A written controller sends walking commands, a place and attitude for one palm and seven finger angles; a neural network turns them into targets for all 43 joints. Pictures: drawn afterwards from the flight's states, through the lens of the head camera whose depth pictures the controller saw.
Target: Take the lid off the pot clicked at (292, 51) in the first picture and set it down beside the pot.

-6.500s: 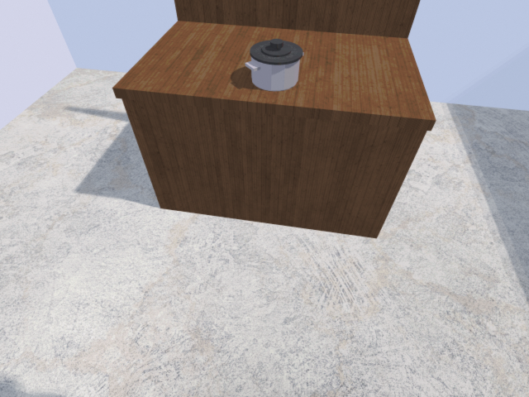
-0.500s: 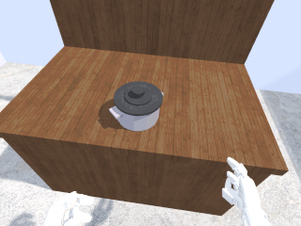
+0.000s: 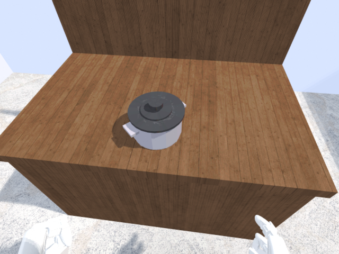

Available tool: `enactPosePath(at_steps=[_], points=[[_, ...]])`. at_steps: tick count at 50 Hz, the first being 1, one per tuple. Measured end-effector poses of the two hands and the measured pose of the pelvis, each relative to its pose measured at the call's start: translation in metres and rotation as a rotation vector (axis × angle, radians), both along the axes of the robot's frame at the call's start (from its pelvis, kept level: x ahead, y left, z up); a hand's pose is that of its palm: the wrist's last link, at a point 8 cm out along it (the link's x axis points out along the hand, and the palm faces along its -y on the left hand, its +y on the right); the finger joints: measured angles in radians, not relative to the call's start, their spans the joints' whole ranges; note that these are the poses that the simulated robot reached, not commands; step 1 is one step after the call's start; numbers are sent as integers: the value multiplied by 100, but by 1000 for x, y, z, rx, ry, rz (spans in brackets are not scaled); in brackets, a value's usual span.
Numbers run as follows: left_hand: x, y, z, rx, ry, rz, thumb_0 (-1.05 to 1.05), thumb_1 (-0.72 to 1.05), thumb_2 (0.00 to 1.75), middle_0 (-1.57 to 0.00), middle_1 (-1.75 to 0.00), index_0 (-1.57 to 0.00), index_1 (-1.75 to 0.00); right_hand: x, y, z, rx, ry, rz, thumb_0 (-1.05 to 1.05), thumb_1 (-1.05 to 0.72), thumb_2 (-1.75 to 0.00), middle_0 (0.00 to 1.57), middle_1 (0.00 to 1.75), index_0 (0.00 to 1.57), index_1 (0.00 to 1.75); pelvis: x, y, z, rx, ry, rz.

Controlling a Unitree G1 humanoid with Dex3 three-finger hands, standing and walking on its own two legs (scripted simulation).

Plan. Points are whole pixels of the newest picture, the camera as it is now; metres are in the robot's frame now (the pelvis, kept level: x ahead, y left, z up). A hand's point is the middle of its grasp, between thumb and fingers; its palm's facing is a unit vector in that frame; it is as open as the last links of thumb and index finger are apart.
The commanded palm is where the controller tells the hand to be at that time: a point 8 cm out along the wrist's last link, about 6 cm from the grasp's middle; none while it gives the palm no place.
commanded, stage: raise the hand higher, near the body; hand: left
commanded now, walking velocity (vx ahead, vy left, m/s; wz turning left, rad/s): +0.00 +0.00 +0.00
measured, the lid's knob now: (155, 104) +0.52 +0.10 +0.05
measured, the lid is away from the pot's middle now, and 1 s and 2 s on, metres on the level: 0.00 0.00 0.00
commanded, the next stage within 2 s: reach forward and open the fingers in 0.54 s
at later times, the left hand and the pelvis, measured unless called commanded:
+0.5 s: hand (50, 215) +0.16 +0.24 +0.09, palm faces +0.31 -0.86 -0.41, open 3.1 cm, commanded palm +0.12 +0.28 +0.12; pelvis +0.01 +0.01 +0.01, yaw +0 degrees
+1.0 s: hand (35, 204) +0.18 +0.27 +0.10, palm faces -0.20 -0.06 -0.98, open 3.1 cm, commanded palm +0.17 +0.27 +0.15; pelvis +0.00 +0.00 +0.01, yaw -1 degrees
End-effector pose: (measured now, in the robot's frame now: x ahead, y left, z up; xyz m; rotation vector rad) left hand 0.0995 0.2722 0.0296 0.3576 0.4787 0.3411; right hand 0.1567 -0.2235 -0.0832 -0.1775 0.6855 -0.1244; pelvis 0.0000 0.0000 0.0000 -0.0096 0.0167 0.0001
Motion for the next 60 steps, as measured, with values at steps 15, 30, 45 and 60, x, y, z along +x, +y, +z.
enactPosePath(at_steps=[15,30,45,60], points=[[16,4,51,51,-212,-37,1,89,90,-130,-150,-129,-150,49,23,32,11,-159,78,2,-90,-90,20,30,20,30,6,6,4,-7,-29,2],[33,8,101,140,-390,-85,1,89,90,-130,-150,-130,-150,35,36,22,40,-94,119,2,-90,-90,20,30,21,30,5,8,7,-8,-47,0],[66,3,126,1096,54,-475,0,72,97,-124,-131,-124,-131,36,3,3,43,71,93,2,-90,-90,20,30,21,30,-2,5,5,2,17,-39],[80,-2,136,1055,121,-690,0,30,117,-108,-81,-108,-80,29,-4,5,25,82,98,2,-90,-90,20,30,20,30,-13,0,12,-1,11,7]])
